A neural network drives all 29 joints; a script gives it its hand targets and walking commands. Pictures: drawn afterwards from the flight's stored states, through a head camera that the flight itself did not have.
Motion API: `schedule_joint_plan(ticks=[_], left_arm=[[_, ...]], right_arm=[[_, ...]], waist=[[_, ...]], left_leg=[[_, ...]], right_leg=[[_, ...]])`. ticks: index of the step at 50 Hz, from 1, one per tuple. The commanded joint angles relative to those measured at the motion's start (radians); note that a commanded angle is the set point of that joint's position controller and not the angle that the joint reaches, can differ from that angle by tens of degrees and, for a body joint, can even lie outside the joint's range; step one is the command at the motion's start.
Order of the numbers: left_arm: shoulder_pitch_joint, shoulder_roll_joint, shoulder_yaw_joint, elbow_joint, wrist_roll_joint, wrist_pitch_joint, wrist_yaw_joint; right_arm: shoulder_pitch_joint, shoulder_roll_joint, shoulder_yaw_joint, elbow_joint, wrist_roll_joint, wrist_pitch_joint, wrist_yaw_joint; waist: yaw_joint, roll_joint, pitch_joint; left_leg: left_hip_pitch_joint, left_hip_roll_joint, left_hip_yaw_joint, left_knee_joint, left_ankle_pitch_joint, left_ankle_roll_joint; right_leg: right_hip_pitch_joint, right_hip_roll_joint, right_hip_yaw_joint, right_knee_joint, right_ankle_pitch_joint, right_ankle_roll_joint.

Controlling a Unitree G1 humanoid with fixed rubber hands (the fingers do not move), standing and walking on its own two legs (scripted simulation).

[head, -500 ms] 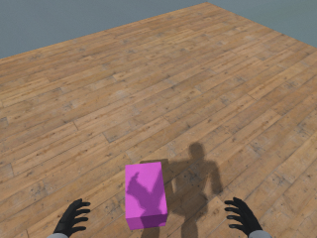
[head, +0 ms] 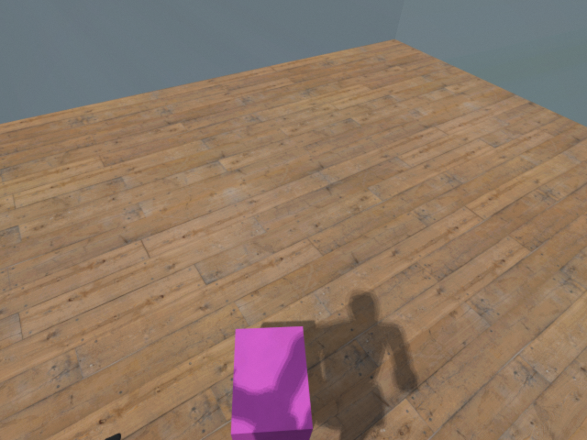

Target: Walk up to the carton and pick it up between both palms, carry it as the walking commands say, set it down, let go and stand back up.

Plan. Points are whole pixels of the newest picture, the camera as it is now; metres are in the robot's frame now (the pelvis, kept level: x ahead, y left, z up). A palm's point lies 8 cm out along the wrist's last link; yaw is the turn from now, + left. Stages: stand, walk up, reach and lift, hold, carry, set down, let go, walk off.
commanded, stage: stand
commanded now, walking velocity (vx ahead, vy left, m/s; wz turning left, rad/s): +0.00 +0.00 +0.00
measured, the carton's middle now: (270, 391) +0.41 +0.03 -0.64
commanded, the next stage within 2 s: none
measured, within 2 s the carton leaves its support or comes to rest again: neither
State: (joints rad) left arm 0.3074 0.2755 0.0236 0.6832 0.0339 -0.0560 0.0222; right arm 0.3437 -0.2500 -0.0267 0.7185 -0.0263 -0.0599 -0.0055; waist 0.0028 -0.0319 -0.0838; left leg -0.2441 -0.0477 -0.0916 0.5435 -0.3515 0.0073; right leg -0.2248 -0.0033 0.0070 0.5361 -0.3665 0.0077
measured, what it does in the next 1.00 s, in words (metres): stands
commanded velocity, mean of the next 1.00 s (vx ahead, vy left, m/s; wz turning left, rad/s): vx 0.00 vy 0.00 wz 0.00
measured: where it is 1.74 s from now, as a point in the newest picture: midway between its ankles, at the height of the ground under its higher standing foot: outside the picture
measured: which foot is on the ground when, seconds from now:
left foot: down 0.00-1.00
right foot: down 0.00-1.00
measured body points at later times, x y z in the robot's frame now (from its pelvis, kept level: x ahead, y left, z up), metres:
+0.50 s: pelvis +0.02 +0.01 +0.00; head +0.02 +0.02 +0.45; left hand +0.05 +0.28 -0.14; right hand +0.07 -0.25 -0.13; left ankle -0.05 +0.12 -0.73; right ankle -0.06 -0.12 -0.73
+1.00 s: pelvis +0.00 +0.01 +0.00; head -0.01 +0.02 +0.45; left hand -0.05 +0.25 -0.16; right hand -0.01 -0.23 -0.15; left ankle -0.05 +0.12 -0.73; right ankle -0.06 -0.12 -0.73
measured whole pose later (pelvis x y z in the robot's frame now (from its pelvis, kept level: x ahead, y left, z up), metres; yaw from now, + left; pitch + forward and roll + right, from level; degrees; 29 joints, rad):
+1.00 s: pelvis +0.00 +0.01 +0.00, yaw +3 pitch -1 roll +0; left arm 0.38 0.21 -0.02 1.07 0.02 0.02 0.05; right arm 0.38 -0.19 0.04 1.05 -0.01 0.00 -0.04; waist 0.00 -0.01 -0.01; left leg -0.17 -0.07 -0.14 0.53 -0.34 0.03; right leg -0.11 -0.03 -0.04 0.48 -0.35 0.02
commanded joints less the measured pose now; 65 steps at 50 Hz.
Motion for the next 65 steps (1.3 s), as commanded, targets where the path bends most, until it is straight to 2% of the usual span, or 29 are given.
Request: schedule_joint_plan(ticks=[1,9,16,24,43,65], left_arm=[[0.003,0.107,0.023,-0.043,-0.008,-0.017,0.008],[0.062,0.110,0.015,0.020,-0.019,0.006,0.019],[0.088,0.111,0.011,0.074,-0.023,0.028,0.027],[0.109,0.098,0.002,0.152,-0.021,0.048,0.029],[0.149,0.041,-0.022,0.340,-0.018,0.068,0.028],[0.171,-0.032,-0.036,0.444,-0.017,0.068,0.031]], right_arm=[[0.009,-0.112,-0.021,-0.044,0.004,-0.014,-0.007],[0.059,-0.121,-0.012,0.004,0.014,0.007,-0.023],[0.066,-0.119,-0.006,0.048,0.016,0.027,-0.032],[0.072,-0.108,0.005,0.112,0.014,0.043,-0.037],[0.099,-0.056,0.040,0.282,0.016,0.057,-0.041],[0.108,0.011,0.050,0.400,0.018,0.063,-0.045]], waist=[[0.007,0.050,-0.007],[0.006,0.030,0.005],[0.008,0.033,0.029],[0.007,0.041,0.070],[0.003,0.043,0.154],[0.002,0.040,0.192]], left_leg=[[-0.057,0.103,-0.079,-0.045,0.409,0.004],[-0.044,0.096,-0.077,-0.001,0.533,0.021],[-0.031,0.092,-0.085,0.001,0.558,0.033],[-0.019,0.092,-0.099,-0.026,0.521,0.038],[-0.018,0.086,-0.118,-0.091,0.401,0.038],[-0.046,0.079,-0.118,-0.124,0.291,0.027]], right_leg=[[0.058,-0.095,0.075,-0.028,0.310,0.008],[0.070,-0.090,0.041,0.009,0.444,0.002],[0.080,-0.086,0.022,0.006,0.430,-0.004],[0.094,-0.086,0.014,-0.031,0.354,-0.008],[0.129,-0.090,0.009,-0.101,0.268,-0.012],[0.111,-0.091,0.011,-0.131,0.208,-0.025]])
